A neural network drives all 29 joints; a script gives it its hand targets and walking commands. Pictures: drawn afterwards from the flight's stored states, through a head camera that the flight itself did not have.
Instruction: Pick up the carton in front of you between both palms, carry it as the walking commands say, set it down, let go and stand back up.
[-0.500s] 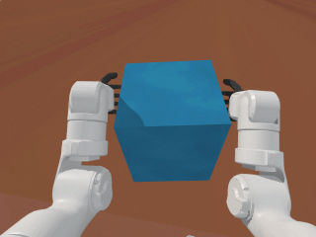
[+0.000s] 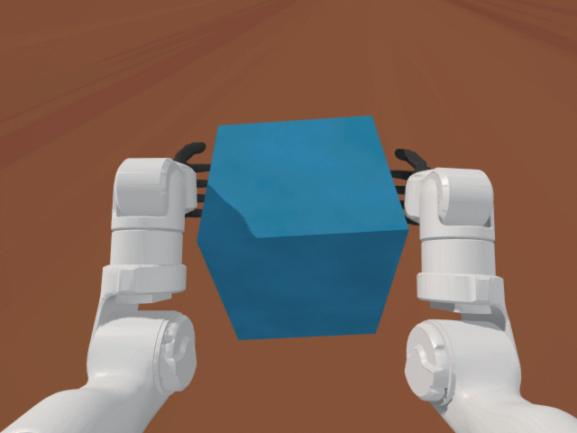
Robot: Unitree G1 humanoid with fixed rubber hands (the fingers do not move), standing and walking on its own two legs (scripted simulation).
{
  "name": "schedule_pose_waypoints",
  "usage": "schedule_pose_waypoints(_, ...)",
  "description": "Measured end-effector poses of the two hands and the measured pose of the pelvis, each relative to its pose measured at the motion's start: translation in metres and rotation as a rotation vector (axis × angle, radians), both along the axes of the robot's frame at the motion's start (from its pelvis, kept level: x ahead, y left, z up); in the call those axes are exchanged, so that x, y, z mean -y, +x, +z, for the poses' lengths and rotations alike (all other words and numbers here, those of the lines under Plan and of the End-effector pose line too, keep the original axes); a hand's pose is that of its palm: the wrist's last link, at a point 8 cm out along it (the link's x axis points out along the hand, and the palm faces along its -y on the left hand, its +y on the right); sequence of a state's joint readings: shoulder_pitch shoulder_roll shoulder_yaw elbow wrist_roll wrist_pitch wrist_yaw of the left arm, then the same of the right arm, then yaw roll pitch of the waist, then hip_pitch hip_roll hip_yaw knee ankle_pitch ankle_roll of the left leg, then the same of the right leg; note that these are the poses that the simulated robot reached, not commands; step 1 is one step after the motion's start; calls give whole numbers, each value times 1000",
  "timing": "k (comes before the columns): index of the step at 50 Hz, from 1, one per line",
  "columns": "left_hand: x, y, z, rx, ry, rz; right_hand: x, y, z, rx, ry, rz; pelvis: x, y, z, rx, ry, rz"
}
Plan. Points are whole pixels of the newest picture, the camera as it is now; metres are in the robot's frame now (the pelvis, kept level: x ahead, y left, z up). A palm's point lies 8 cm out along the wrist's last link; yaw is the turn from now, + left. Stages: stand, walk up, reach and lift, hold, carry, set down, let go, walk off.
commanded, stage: carry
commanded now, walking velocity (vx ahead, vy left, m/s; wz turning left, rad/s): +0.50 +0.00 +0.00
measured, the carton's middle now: (301, 234) +0.38 -0.01 +0.07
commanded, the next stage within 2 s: none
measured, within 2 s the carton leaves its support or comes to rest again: neither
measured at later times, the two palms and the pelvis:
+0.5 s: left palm (230, 117) +0.62 +0.11 +0.11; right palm (390, 118) +0.64 -0.19 +0.10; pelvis +0.30 -0.05 +0.02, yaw +3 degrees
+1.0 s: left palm (221, 56) +0.87 +0.16 +0.10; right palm (350, 60) +0.86 -0.14 +0.10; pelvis +0.60 +0.01 +0.02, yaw -1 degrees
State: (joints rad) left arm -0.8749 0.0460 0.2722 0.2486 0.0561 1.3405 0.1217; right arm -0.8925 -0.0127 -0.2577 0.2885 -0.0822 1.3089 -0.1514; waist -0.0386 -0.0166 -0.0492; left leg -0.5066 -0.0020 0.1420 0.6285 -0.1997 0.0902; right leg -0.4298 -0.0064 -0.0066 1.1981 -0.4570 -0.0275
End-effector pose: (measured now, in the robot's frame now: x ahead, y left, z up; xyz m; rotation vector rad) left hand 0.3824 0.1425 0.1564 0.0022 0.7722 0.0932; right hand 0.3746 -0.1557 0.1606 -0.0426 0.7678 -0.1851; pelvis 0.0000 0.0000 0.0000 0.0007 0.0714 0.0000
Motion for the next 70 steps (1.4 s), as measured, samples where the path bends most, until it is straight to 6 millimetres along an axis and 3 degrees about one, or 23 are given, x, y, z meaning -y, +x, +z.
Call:
schedule_pose_waypoints(5,4,49,-9,-52,-5,-17,4,41,-10,-51,6,-27,-4,49,17,-11,-20,2)
schedule_pose_waypoints(10,7,101,-10,-33,-13,-3,7,97,-9,-30,10,-25,2,106,25,-22,-20,9)
schedule_pose_waypoints(15,14,159,-10,5,-2,22,15,162,-12,7,18,1,18,174,21,-26,-5,12)
schedule_pose_waypoints(19,27,205,-21,28,23,46,27,217,-28,31,37,25,34,237,4,-14,-2,25)
schedule_pose_waypoints(26,33,238,-52,-69,24,120,32,269,-61,-65,82,47,49,312,22,-16,18,52)
schedule_pose_waypoints(31,26,267,-42,0,-8,184,25,305,-53,6,122,35,48,366,33,-19,33,45)
schedule_pose_waypoints(34,20,296,-32,57,-4,167,19,329,-43,66,126,21,44,404,33,-15,30,42)
schedule_pose_waypoints(39,8,356,-28,103,-9,134,7,382,-36,114,78,29,27,475,24,-1,15,37)
schedule_pose_waypoints(44,-10,428,-46,120,-33,98,-10,444,-45,133,44,6,3,549,0,24,18,9)
schedule_pose_waypoints(49,-14,478,-58,8,-29,55,-15,481,-58,22,35,-35,-12,595,13,18,1,-16)
schedule_pose_waypoints(53,-14,519,-51,2,-31,36,-14,516,-50,16,37,-59,-17,633,25,12,-13,-13)
schedule_pose_waypoints(63,-9,639,-27,92,-30,65,-9,645,-27,106,46,-27,-4,755,30,3,-14,1)
schedule_pose_waypoints(66,0,682,-32,96,-21,76,0,691,-34,109,55,-17,7,800,21,4,-4,7)
schedule_pose_waypoints(70,16,743,-48,84,11,84,16,757,-58,95,81,-5,24,861,2,13,-18,27)
